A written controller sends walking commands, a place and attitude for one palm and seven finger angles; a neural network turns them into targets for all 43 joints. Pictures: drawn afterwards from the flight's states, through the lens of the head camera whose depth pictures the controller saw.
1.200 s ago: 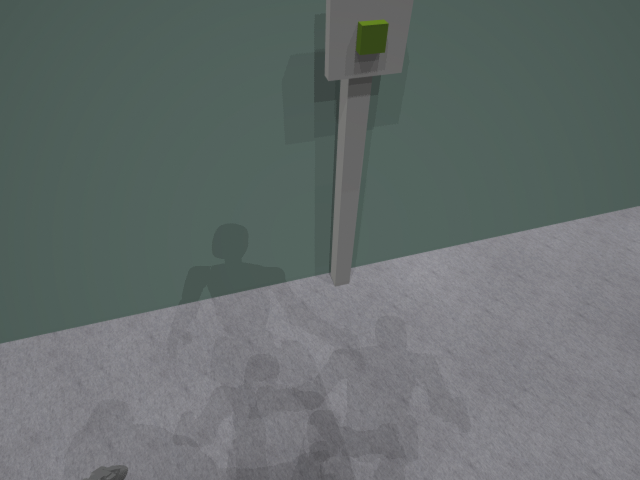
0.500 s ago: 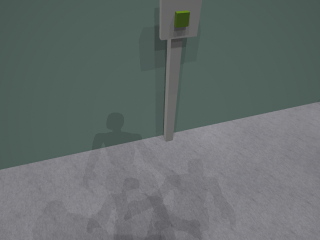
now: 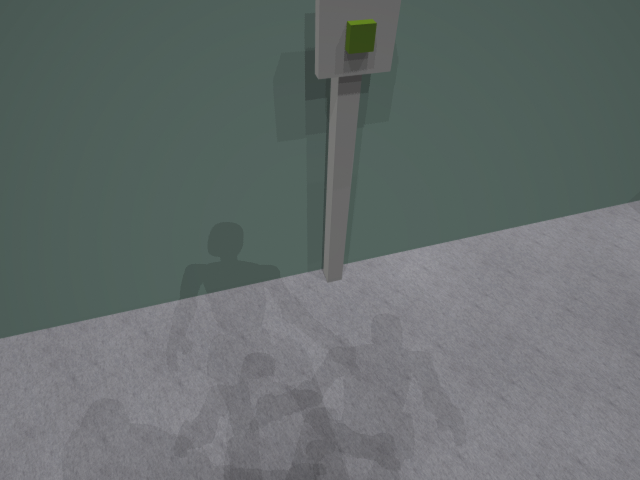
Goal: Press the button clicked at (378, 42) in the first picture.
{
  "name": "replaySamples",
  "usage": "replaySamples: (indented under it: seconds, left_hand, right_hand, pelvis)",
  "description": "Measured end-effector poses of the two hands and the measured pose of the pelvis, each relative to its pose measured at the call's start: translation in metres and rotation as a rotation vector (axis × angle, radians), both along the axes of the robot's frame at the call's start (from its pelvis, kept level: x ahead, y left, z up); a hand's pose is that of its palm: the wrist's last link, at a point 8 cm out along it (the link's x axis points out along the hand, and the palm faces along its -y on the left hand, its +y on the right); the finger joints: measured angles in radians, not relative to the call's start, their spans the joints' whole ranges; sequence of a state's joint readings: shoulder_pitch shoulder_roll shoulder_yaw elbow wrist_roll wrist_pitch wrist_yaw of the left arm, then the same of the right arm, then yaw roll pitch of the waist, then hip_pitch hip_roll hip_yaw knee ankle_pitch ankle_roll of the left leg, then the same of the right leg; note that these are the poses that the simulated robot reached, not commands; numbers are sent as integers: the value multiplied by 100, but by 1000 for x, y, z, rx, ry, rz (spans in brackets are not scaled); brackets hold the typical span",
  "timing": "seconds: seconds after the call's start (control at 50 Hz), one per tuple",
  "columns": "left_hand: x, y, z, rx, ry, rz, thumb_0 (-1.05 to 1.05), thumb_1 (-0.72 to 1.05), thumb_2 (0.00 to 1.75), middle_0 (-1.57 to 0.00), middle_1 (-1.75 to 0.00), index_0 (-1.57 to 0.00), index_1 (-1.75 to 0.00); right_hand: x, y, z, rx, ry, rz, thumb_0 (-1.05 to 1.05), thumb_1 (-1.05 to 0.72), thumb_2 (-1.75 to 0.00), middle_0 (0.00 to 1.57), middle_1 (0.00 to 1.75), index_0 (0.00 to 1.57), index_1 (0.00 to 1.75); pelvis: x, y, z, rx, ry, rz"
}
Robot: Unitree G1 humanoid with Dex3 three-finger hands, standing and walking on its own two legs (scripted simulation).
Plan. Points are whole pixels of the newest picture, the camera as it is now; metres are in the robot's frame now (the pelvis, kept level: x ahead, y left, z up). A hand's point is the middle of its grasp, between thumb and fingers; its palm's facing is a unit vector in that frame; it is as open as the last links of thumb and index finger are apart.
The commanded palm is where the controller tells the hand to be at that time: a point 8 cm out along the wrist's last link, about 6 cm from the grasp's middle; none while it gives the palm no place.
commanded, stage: look at it before walking up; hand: left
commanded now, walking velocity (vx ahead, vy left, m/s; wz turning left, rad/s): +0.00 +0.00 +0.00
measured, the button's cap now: (360, 36) +0.94 -0.03 +0.16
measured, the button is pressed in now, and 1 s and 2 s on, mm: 0 0 0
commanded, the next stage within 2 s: walk to a spot facing it in 0.24 s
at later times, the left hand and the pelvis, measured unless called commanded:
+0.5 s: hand out of the picture +0.07 +0.24 -0.16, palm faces -0.03 -0.94 -0.33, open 7.4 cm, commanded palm none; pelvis +0.00 +0.00 +0.00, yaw -3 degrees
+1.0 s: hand out of the picture +0.06 +0.16 -0.17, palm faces -0.22 -0.95 -0.23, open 7.4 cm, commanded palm none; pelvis -0.02 -0.01 -0.01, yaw -17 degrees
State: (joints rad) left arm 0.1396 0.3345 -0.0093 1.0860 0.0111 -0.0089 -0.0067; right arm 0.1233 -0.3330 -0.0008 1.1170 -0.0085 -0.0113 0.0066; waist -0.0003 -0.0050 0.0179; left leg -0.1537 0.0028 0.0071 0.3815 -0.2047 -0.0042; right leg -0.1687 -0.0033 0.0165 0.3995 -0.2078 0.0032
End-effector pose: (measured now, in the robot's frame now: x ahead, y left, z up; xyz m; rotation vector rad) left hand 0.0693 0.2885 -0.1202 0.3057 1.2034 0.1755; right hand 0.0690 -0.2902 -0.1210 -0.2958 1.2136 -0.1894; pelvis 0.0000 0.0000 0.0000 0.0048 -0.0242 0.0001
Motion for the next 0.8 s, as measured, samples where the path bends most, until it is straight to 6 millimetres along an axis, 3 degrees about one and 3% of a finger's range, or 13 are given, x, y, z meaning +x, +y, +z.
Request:
replaySamples:
  seconds: [0.3, 0.48, 0.62, 0.74, 0.8]
  left_hand:
    - [1, 5, 2, 11, 6, 13, 0, 90, 90, -20, -30, -20, -30]
    - [-2, 3, -1, 15, 30, 12, 0, 90, 90, -20, -30, -20, -30]
    - [-9, -24, -18, -26, 88, -41, 0, 91, 90, -20, -30, -20, -30]
    - [-14, -58, -28, -44, 86, -80, 0, 91, 90, -20, -30, -20, -30]
    - [-21, -71, -24, -60, 89, -80, 0, 91, 90, -20, -30, -20, -30]
  right_hand:
    - [15, 0, 3, -4, -18, 11, 0, -90, -89, 21, 30, 21, 30]
    - [14, 3, 0, -1, -36, -14, 0, -90, -89, 21, 30, 21, 30]
    - [-14, 16, -19, 56, -42, -105, 0, -90, -89, 21, 30, 21, 30]
    - [-48, 11, -48, 113, -11, -187, 0, -90, -89, 21, 30, 21, 30]
    - [-61, 9, -46, 121, 23, -213, 0, -90, -89, 21, 30, 21, 30]
  pelvis:
    - [6, 1, 1, 0, -4, 2]
    - [4, 1, -1, 2, 0, -34]
    - [-6, -5, -12, 24, 7, -112]
    - [-15, -20, -28, 20, -4, -171]
    - [-20, -23, -22, 18, 5, -189]
